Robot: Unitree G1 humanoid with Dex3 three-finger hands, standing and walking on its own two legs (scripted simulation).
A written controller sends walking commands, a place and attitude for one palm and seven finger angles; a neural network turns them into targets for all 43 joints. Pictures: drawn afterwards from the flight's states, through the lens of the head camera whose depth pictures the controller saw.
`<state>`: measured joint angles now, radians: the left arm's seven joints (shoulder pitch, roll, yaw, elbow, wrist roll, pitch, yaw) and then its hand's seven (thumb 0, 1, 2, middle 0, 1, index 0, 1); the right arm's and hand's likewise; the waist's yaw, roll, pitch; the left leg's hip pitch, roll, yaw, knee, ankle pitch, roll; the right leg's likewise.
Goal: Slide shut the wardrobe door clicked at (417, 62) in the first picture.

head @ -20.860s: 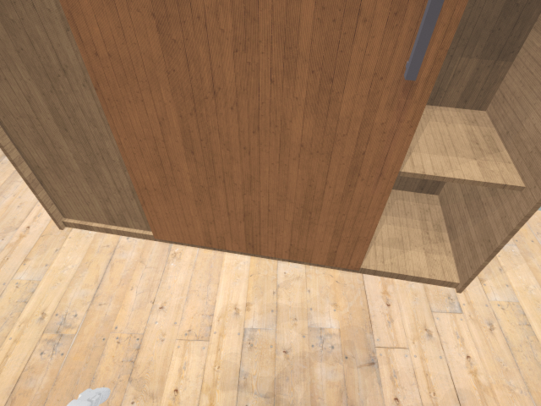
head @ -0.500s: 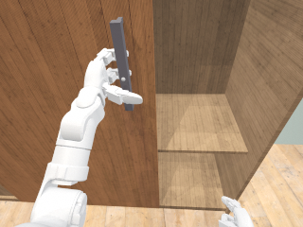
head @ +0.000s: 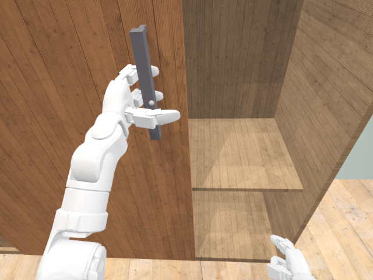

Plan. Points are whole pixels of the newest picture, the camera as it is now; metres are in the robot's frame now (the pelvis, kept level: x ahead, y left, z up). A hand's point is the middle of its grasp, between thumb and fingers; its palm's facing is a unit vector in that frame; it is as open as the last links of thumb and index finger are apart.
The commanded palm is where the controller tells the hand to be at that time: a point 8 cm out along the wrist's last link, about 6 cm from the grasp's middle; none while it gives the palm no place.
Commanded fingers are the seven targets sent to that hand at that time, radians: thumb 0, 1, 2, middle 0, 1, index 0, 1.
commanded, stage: grip the handle and tug to test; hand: left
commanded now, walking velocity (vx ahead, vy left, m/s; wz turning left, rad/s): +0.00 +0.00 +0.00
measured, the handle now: (150, 87) +0.42 +0.10 +0.25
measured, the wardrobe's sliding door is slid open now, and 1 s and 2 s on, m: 0.41 0.41 0.39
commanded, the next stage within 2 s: tug the door sideways, standing still in 1.12 s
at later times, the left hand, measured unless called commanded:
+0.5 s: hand (151, 105) +0.37 +0.08 +0.25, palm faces -0.03 -1.00 -0.02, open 6.7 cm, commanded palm +0.34 +0.14 +0.25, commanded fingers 0.00 0.90 0.90 -0.45 -1.40 -0.45 -1.40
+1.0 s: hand (152, 106) +0.36 +0.08 +0.25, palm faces -0.03 -1.00 -0.01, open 6.7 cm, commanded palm +0.32 +0.14 +0.25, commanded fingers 0.00 0.90 0.90 -0.45 -1.40 -0.45 -1.40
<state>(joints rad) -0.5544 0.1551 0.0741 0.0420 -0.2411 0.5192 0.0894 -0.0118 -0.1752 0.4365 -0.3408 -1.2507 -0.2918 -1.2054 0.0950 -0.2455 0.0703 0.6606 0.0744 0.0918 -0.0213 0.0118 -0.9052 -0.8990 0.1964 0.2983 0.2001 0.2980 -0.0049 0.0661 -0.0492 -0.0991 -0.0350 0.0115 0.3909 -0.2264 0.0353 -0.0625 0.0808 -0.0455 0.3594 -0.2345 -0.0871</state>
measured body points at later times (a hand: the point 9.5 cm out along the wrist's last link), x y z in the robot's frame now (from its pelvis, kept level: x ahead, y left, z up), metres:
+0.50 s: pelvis +0.00 +0.01 +0.00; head -0.04 -0.02 +0.45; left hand +0.36 +0.14 +0.25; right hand +0.20 -0.21 -0.09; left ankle -0.01 +0.10 -0.74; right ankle -0.02 -0.06 -0.74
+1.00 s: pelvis +0.00 +0.01 +0.00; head -0.04 -0.02 +0.45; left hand +0.36 +0.14 +0.25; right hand +0.19 -0.22 -0.09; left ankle -0.01 +0.10 -0.74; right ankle -0.02 -0.06 -0.74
